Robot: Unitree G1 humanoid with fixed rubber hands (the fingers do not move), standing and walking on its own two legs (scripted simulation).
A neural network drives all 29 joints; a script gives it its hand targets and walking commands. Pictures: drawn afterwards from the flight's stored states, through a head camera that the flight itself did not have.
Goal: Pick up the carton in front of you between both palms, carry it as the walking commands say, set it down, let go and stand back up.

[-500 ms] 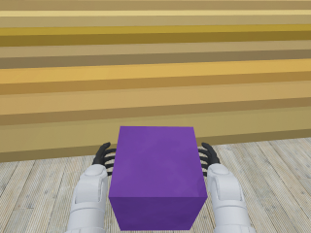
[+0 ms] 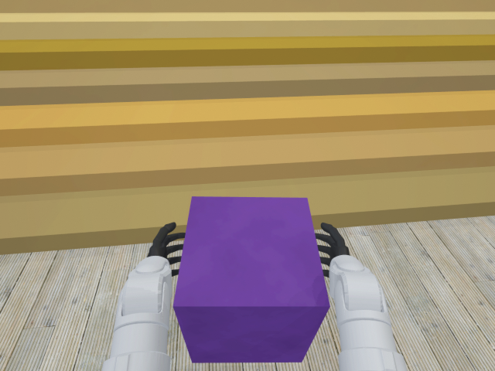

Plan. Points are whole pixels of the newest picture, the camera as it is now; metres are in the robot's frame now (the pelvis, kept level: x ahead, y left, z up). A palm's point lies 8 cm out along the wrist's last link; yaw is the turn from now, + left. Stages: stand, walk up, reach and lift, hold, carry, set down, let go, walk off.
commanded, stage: hold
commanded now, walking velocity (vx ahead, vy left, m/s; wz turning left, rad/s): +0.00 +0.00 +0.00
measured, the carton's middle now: (248, 282) +0.30 +0.00 -0.02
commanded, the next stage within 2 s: carry in 0.40 s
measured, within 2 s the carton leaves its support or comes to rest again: neither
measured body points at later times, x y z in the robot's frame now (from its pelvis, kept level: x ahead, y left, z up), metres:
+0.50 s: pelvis +0.01 +0.00 +0.00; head -0.03 +0.00 +0.44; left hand +0.31 +0.15 +0.04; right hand +0.31 -0.15 +0.04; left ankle +0.01 +0.14 -0.74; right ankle +0.02 -0.13 -0.74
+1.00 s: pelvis +0.20 +0.03 -0.02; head +0.20 +0.03 +0.43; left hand +0.47 +0.19 +0.07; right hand +0.49 -0.11 +0.07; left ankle +0.25 +0.11 -0.74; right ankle +0.07 -0.10 -0.75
